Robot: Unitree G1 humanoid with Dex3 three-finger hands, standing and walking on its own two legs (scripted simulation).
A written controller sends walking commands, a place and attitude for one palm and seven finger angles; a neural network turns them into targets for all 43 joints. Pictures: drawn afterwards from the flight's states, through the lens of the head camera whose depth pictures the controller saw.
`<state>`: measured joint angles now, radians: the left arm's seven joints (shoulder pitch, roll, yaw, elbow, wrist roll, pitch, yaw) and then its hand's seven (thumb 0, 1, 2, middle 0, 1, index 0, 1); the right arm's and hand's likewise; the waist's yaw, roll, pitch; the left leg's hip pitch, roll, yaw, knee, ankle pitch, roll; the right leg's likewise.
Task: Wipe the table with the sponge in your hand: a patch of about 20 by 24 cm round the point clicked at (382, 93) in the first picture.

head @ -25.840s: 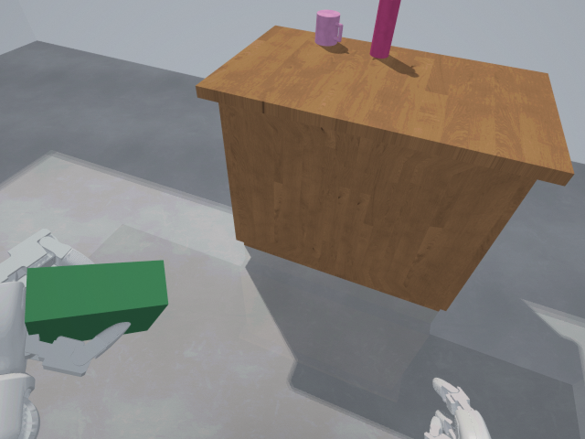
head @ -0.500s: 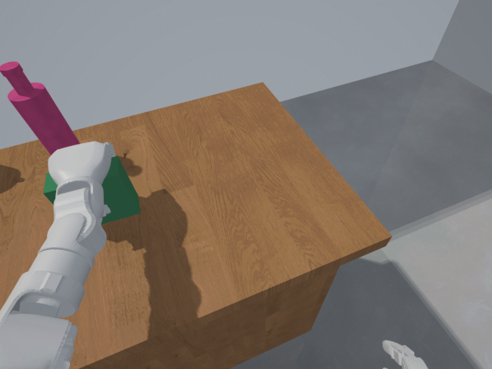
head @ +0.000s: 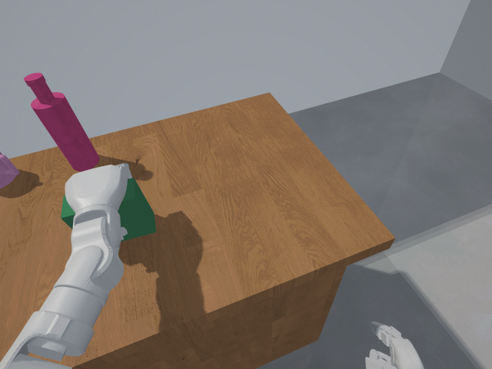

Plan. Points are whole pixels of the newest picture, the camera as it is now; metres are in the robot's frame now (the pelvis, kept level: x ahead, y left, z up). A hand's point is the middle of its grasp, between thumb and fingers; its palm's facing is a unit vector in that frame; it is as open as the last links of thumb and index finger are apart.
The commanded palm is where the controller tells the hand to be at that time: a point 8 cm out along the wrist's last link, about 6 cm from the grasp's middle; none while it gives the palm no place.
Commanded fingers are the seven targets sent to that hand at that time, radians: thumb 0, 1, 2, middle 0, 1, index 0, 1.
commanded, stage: wipe back along the middle lane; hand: left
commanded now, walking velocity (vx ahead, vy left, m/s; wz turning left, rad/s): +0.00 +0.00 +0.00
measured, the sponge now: (117, 220) +0.35 +0.27 +0.05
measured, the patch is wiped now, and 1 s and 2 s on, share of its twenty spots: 0.40 0.55 0.70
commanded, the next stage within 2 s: slide across to the third lane in 0.76 s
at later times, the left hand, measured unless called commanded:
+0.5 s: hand (116, 231) +0.30 +0.24 +0.09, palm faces +0.08 -0.04 -1.00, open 9.2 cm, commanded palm +0.25 +0.22 +0.11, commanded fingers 0.00 0.10 1.30 -1.20 -1.60 -1.20 -1.60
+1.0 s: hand (120, 251) +0.27 +0.22 +0.09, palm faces +0.09 -0.07 -0.99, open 9.1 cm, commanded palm +0.23 +0.20 +0.12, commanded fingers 0.00 0.10 1.30 -1.20 -1.60 -1.20 -1.60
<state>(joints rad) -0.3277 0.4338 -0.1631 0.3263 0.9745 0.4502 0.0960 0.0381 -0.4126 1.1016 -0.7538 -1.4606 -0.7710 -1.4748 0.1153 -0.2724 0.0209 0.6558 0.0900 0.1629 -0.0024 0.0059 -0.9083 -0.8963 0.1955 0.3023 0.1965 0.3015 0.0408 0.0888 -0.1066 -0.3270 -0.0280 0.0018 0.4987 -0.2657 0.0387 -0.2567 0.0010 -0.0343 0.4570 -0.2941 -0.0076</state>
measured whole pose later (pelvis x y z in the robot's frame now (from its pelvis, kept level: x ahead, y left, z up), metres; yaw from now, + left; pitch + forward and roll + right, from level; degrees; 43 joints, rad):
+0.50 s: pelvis +0.00 -0.01 +0.00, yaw +0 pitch +3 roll +0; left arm -0.12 0.40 -0.19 0.07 0.98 0.53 0.09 0.05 -0.40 1.09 -0.73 -1.48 -0.77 -1.47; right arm 0.04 -0.27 0.04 0.63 0.09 0.14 0.01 0.01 -0.91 -0.90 0.19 0.30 0.20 0.30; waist 0.07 0.10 -0.10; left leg -0.28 -0.02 0.01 0.50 -0.27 0.02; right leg -0.22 0.01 -0.03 0.48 -0.31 -0.02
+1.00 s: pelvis -0.01 -0.02 +0.00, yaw -1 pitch +1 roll +0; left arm 0.00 0.38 -0.22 -0.08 0.98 0.57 0.08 0.06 -0.40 1.08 -0.72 -1.49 -0.78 -1.46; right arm 0.03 -0.27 0.03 0.63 0.09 0.13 0.02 0.01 -0.91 -0.90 0.19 0.30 0.20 0.30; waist 0.08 0.11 -0.09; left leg -0.26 -0.01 0.01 0.51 -0.27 0.02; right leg -0.21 0.02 -0.02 0.51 -0.32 -0.03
